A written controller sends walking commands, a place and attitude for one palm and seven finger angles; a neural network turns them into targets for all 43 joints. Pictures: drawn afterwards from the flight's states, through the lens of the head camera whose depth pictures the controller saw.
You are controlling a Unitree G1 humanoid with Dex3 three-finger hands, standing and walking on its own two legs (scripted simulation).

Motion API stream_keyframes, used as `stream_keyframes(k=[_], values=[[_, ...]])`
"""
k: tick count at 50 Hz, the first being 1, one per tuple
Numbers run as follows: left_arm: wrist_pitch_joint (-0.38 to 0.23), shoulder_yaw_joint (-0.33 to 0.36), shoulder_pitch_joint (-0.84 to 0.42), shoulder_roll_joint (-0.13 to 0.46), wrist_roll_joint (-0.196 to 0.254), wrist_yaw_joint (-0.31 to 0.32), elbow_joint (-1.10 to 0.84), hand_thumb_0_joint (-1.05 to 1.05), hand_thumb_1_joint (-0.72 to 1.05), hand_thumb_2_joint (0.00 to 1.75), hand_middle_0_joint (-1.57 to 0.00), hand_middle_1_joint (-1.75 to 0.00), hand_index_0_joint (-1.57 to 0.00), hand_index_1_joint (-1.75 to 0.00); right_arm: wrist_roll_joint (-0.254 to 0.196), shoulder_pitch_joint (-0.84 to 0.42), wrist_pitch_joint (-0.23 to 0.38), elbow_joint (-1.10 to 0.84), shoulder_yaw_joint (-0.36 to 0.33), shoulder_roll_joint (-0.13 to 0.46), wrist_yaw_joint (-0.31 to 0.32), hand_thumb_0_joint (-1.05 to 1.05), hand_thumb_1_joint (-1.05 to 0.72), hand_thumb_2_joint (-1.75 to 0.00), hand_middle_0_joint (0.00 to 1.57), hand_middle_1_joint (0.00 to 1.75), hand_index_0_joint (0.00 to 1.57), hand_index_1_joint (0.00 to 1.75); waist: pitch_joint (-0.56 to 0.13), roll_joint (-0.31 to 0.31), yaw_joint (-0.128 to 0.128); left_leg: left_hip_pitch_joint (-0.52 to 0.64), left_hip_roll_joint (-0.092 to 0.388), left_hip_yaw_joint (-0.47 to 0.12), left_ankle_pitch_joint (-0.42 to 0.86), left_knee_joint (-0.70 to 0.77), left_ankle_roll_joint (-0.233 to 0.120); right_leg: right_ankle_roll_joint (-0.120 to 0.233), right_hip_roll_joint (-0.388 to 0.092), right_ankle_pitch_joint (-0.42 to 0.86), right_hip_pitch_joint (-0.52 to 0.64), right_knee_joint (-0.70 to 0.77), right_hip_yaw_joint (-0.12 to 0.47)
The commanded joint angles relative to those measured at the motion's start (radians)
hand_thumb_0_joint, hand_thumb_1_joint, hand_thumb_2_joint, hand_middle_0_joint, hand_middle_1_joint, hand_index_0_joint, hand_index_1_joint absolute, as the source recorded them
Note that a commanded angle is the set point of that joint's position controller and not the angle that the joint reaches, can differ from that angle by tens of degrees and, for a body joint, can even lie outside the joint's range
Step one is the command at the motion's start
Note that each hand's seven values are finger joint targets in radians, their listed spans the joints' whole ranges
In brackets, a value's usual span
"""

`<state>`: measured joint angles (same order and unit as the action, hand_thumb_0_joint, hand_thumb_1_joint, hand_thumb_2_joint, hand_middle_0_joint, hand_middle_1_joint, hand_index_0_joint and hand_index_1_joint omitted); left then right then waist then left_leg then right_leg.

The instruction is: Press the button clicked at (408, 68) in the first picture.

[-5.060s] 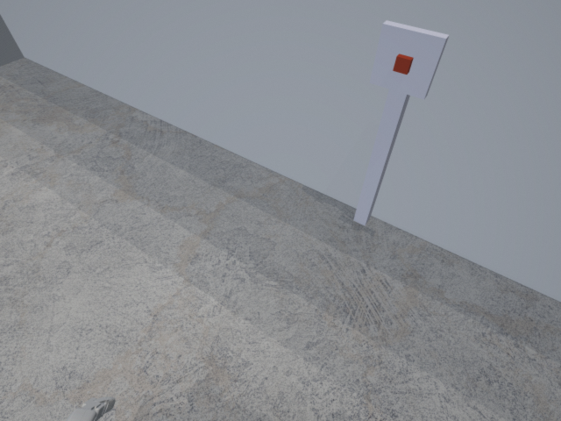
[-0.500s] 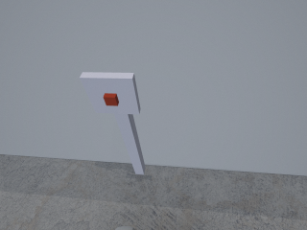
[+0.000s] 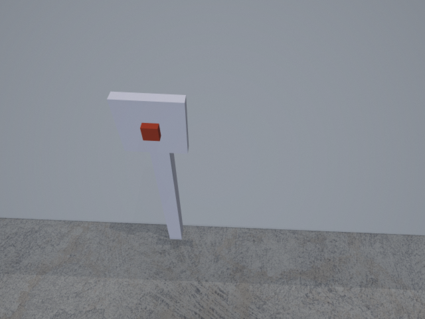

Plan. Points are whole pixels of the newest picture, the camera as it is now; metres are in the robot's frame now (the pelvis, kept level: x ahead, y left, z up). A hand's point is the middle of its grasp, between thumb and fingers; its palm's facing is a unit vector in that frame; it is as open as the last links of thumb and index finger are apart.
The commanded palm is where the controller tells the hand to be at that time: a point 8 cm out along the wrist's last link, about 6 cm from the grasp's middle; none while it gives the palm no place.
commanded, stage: look again from close up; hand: left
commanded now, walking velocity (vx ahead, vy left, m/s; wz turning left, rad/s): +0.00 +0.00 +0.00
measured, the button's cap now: (151, 131) +0.54 +0.17 +0.01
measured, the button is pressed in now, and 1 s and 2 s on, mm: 0 0 0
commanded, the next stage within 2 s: shuffle to correct the standing spot in 0.48 s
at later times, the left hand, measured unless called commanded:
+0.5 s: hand out of the picture +0.03 +0.15 -0.17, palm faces +0.03 -0.97 -0.26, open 7.3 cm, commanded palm none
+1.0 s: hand out of the picture +0.05 +0.15 -0.19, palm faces +0.07 -0.97 -0.21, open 7.4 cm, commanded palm none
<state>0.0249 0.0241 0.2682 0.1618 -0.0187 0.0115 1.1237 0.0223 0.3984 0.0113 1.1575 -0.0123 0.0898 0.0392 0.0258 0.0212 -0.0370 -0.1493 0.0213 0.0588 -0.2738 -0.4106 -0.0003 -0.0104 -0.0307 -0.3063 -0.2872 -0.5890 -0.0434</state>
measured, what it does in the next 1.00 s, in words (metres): steps on the spot: right foot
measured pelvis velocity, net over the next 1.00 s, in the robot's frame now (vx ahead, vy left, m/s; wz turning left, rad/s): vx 0.06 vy -0.03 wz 0.03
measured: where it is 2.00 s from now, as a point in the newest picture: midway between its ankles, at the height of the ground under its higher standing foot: outside the picture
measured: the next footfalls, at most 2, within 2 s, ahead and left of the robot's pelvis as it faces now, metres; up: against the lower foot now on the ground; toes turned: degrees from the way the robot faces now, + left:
right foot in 0.02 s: +0.12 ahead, -0.14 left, +0.00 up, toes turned -3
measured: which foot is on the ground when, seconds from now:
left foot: down 0.00-1.00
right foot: up 0.00-0.00, down 0.02-1.00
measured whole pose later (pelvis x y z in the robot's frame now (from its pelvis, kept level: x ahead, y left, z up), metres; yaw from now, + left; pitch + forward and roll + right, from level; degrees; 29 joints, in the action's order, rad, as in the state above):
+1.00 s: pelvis +0.06 -0.03 -0.02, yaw +2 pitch +0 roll +1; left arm -0.04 0.03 0.30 0.14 -0.02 0.02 1.09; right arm 0.02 0.39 0.02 1.14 0.00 0.13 0.04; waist 0.05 -0.02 -0.01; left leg -0.18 0.05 0.05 -0.45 -0.68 0.02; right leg 0.06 -0.01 -0.40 -0.26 -0.69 -0.10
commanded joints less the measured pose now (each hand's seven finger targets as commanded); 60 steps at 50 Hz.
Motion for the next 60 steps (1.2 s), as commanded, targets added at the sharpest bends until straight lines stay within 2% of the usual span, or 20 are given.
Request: stream_keyframes(k=[1,2,3,7,24,29,36,38,40,42,44,46,47,49,51,53,55,56,58,60], values=[[-0.062,-0.004,0.096,0.120,-0.003,0.033,-0.022,0.00,0.90,0.90,-0.20,-0.30,-0.20,-0.30,-0.005,-0.009,0.016,-0.118,-0.002,0.067,-0.017,0.00,-0.90,-0.90,0.20,0.30,0.20,0.30,0.015,0.070,0.018,-0.170,0.026,-0.006,-0.128,-0.202,0.000,0.113,-0.183,0.004,0.024,0.278,0.198],[-0.063,-0.008,0.049,0.125,-0.002,0.028,-0.034,0.00,0.90,0.90,-0.20,-0.30,-0.20,-0.30,0.003,0.011,0.016,-0.109,0.000,0.052,-0.026,0.00,-0.90,-0.90,0.20,0.30,0.20,0.30,-0.024,-0.045,0.005,-0.081,0.008,-0.005,-0.059,-0.137,0.003,0.106,-0.165,0.046,-0.002,0.208,0.149],[-0.072,-0.004,0.055,0.110,0.002,0.029,-0.027,0.00,0.90,0.90,-0.20,-0.30,-0.20,-0.30,0.000,0.060,0.022,-0.086,0.002,0.070,-0.024,0.00,-0.90,-0.90,0.20,0.30,0.20,0.30,-0.113,0.037,-0.008,-0.063,0.038,-0.049,0.061,-0.130,-0.008,0.096,-0.103,0.122,0.060,0.135,0.126],[-0.061,-0.010,0.041,0.063,0.008,0.032,-0.021,0.00,0.90,0.90,-0.20,-0.30,-0.20,-0.30,-0.004,0.041,0.025,-0.078,-0.001,0.114,-0.005,0.00,-0.90,-0.90,0.20,0.30,0.20,0.30,-0.015,-0.068,0.015,-0.089,0.094,-0.085,0.260,-0.086,-0.024,0.066,-0.051,0.263,0.076,0.048,0.065],[-0.061,0.005,0.041,0.106,0.007,0.029,-0.045,0.00,0.90,0.90,-0.20,-0.30,-0.20,-0.30,-0.006,-0.042,0.010,-0.070,0.004,0.135,-0.003,0.00,-0.90,-0.90,0.20,0.30,0.20,0.30,0.023,0.000,0.025,-0.029,0.064,-0.049,0.169,-0.028,-0.003,0.065,-0.079,0.355,0.095,0.130,0.100],[-0.061,0.007,0.044,0.115,0.007,0.026,-0.047,0.00,0.90,0.90,-0.20,-0.30,-0.20,-0.30,-0.007,-0.047,0.007,-0.065,0.006,0.136,-0.004,0.00,-0.90,-0.90,0.20,0.30,0.20,0.30,0.019,0.003,0.025,-0.026,0.063,-0.044,0.144,-0.023,0.000,0.069,-0.083,0.323,0.098,0.157,0.108],[-0.053,0.035,0.108,0.144,-0.004,0.017,-0.051,0.00,0.90,0.90,-0.20,-0.30,-0.20,-0.30,0.002,-0.051,0.008,-0.076,0.004,0.107,-0.017,0.00,-0.90,-0.90,0.20,0.30,0.20,0.30,0.103,0.111,0.051,-0.163,0.011,0.023,-0.143,-0.191,-0.008,0.161,-0.178,-0.109,0.066,0.299,0.264],[-0.053,0.038,0.095,0.134,-0.004,0.015,-0.064,0.00,0.90,0.90,-0.20,-0.30,-0.20,-0.30,0.002,-0.016,0.015,-0.067,0.003,0.104,-0.021,0.00,-0.90,-0.90,0.20,0.30,0.20,0.30,0.101,0.060,0.030,-0.089,0.015,0.030,-0.117,-0.114,-0.016,0.155,-0.152,-0.116,0.015,0.248,0.208],[-0.051,0.033,0.066,0.106,-0.002,0.007,-0.078,0.00,0.90,0.90,-0.20,-0.30,-0.20,-0.30,0.002,0.054,0.026,-0.042,0.001,0.127,-0.020,0.00,-0.90,-0.90,0.20,0.30,0.20,0.30,0.094,-0.091,0.007,0.006,0.065,-0.045,-0.011,-0.028,-0.043,0.109,-0.049,-0.108,-0.055,0.093,0.086],[-0.058,0.025,0.020,0.054,-0.007,0.002,-0.104,0.00,0.90,0.90,-0.20,-0.30,-0.20,-0.30,0.004,0.149,0.032,-0.009,-0.020,0.203,-0.009,0.00,-0.90,-0.90,0.20,0.30,0.20,0.30,0.087,-0.297,-0.021,0.082,0.245,-0.250,0.173,0.060,-0.146,0.065,0.053,-0.150,-0.177,-0.172,-0.074],[-0.066,0.018,-0.025,0.027,-0.003,0.003,-0.120,0.00,0.90,0.90,-0.20,-0.30,-0.20,-0.30,0.007,0.128,0.031,-0.019,-0.015,0.182,0.000,0.00,-0.90,-0.90,0.20,0.30,0.20,0.30,0.121,-0.220,-0.013,0.093,0.292,-0.275,0.493,0.029,-0.201,0.069,0.026,-0.260,-0.244,-0.243,-0.047],[-0.071,0.025,0.063,0.009,0.004,0.001,-0.090,0.00,0.90,0.90,-0.20,-0.30,-0.20,-0.30,0.002,0.032,0.032,-0.048,-0.006,0.173,0.008,0.00,-0.90,-0.90,0.20,0.30,0.20,0.30,0.071,-0.151,0.056,-0.014,0.209,-0.140,0.633,-0.087,-0.136,0.068,0.006,-0.041,-0.008,-0.018,-0.040],[-0.076,0.035,0.173,0.040,0.003,0.005,-0.054,0.00,0.90,0.90,-0.20,-0.30,-0.20,-0.30,-0.007,-0.003,0.033,-0.066,-0.003,0.153,0.012,0.00,-0.90,-0.90,0.20,0.30,0.20,0.30,0.008,-0.056,0.095,-0.106,0.123,-0.052,0.582,-0.215,-0.077,0.080,-0.030,0.323,0.176,0.038,0.041],[-0.082,0.038,0.267,0.124,0.011,0.022,0.002,0.00,0.90,0.90,-0.20,-0.30,-0.20,-0.30,-0.022,-0.029,0.031,-0.084,0.004,0.093,0.011,0.00,-0.90,-0.90,0.20,0.30,0.20,0.30,-0.041,0.123,0.099,-0.253,0.011,0.006,-0.163,-0.397,0.005,0.203,-0.280,0.980,0.318,0.118,0.222],[-0.074,0.025,0.178,0.110,-0.007,0.035,-0.013,0.00,0.90,0.90,-0.20,-0.30,-0.20,-0.30,-0.022,-0.061,0.010,-0.086,-0.003,0.079,0.012,0.00,-0.90,-0.90,0.20,0.30,0.20,0.30,0.017,0.203,0.075,-0.271,0.040,-0.043,-0.328,-0.443,0.005,0.241,-0.294,1.063,0.230,0.126,0.204],[-0.064,0.024,0.089,0.116,-0.007,0.041,-0.045,0.00,0.90,0.90,-0.20,-0.30,-0.20,-0.30,-0.025,-0.034,0.007,-0.067,-0.006,0.075,0.005,0.00,-0.90,-0.90,0.20,0.30,0.20,0.30,0.009,0.130,0.035,-0.196,0.034,-0.013,-0.208,-0.240,0.008,0.200,-0.226,0.960,0.208,0.080,0.108],[-0.052,0.022,0.042,0.103,0.014,0.040,-0.071,0.00,0.90,0.90,-0.20,-0.30,-0.20,-0.30,-0.021,0.036,0.014,-0.029,-0.010,0.081,0.005,0.00,-0.90,-0.90,0.20,0.30,0.20,0.30,-0.041,0.018,0.005,0.012,0.049,-0.021,0.290,-0.003,-0.001,0.109,-0.131,0.677,0.118,-0.007,0.044],[-0.043,0.021,0.059,0.075,0.020,0.039,-0.084,0.00,0.90,0.90,-0.20,-0.30,-0.20,-0.30,-0.011,0.020,0.020,-0.034,-0.012,0.113,0.009,0.00,-0.90,-0.90,0.20,0.30,0.20,0.30,-0.057,-0.093,0.033,0.052,0.141,-0.091,0.591,-0.032,-0.043,0.054,-0.077,0.449,0.069,-0.003,0.021],[-0.034,0.020,0.059,0.060,0.008,0.043,-0.089,0.00,0.90,0.90,-0.20,-0.30,-0.20,-0.30,-0.013,-0.022,0.015,-0.052,-0.020,0.146,0.011,0.00,-0.90,-0.90,0.20,0.30,0.20,0.30,-0.015,-0.162,0.042,0.029,0.191,-0.100,0.764,-0.045,-0.087,0.030,-0.038,0.220,0.063,0.015,-0.002],[-0.032,0.023,0.072,0.068,0.010,0.041,-0.083,0.00,0.90,0.90,-0.20,-0.30,-0.20,-0.30,-0.014,-0.047,0.009,-0.066,-0.018,0.137,0.017,0.00,-0.90,-0.90,0.20,0.30,0.20,0.30,-0.012,-0.124,0.046,0.031,0.166,-0.082,0.771,-0.064,-0.072,0.037,-0.049,0.311,0.079,0.040,0.012]])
